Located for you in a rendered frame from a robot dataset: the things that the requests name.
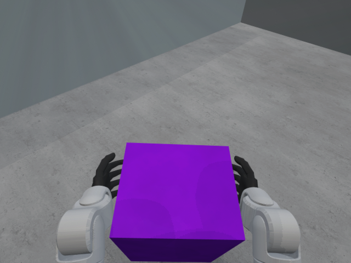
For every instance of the carton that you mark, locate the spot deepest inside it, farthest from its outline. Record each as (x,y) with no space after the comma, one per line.
(176,203)

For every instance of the robot right forearm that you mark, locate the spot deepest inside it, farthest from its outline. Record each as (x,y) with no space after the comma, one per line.
(275,232)

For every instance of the robot left hand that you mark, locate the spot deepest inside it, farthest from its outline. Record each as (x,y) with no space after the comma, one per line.
(103,175)

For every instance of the robot right hand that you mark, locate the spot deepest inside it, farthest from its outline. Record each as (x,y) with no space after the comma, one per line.
(246,178)

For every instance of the robot left forearm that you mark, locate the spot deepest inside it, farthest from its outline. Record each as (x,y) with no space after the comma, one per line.
(80,235)

